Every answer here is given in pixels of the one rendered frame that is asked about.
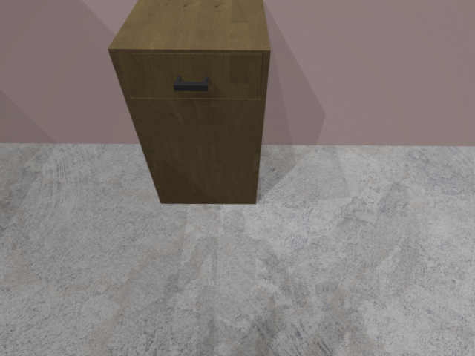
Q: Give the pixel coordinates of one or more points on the handle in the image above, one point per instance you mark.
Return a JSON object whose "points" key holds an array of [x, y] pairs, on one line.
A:
{"points": [[191, 86]]}

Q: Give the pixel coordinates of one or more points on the drawer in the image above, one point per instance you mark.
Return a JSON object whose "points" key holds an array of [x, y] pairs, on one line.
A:
{"points": [[230, 75]]}

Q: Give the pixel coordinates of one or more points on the cabinet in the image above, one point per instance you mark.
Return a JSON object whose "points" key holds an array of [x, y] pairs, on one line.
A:
{"points": [[198, 150]]}

